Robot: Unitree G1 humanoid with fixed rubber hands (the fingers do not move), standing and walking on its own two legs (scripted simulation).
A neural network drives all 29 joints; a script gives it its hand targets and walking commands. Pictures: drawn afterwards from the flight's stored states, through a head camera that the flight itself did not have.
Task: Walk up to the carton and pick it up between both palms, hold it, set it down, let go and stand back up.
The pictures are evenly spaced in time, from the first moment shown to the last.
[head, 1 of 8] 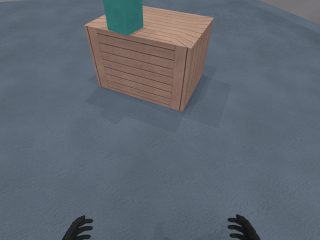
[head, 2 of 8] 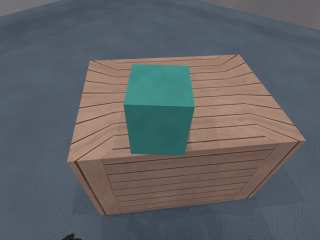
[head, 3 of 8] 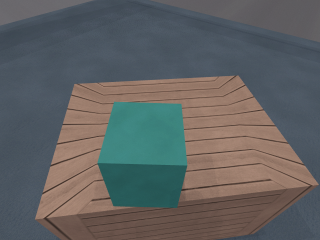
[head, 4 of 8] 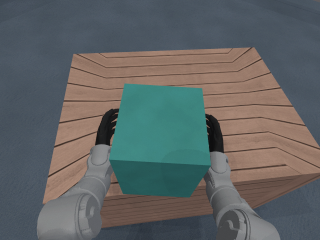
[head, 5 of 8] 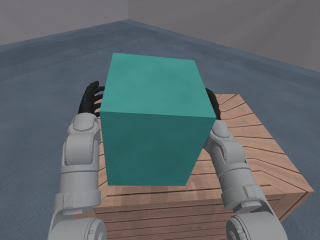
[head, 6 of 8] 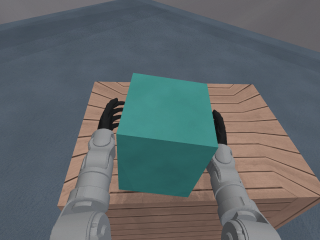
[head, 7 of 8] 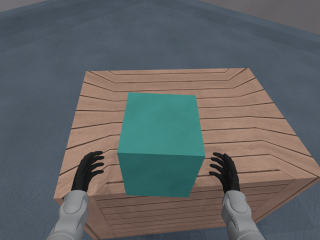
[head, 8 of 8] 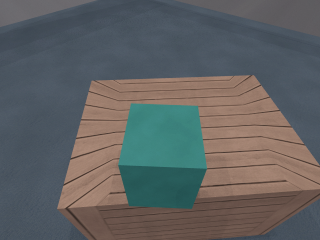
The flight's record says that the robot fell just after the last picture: no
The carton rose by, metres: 0.20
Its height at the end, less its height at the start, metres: +0.00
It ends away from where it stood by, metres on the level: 0.02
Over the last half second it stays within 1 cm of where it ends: yes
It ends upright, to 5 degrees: yes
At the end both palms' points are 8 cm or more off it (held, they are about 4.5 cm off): yes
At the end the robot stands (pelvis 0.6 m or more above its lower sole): yes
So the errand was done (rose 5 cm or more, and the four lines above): yes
